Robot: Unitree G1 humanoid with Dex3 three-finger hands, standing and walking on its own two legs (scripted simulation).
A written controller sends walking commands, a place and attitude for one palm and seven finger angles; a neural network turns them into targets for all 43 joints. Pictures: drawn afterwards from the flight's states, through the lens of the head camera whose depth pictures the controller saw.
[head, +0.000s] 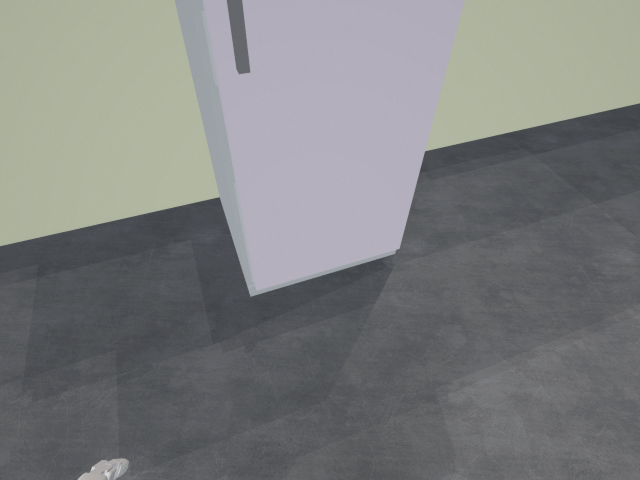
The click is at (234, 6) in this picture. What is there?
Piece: fridge door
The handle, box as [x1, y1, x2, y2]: [227, 0, 249, 73]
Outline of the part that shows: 227,0 236,68 239,73 249,72 241,0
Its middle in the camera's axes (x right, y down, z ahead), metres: -0.16 -0.43 +0.68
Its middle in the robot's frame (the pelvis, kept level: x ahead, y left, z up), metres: +0.83 +0.20 +0.26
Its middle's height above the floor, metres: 1.03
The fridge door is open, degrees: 0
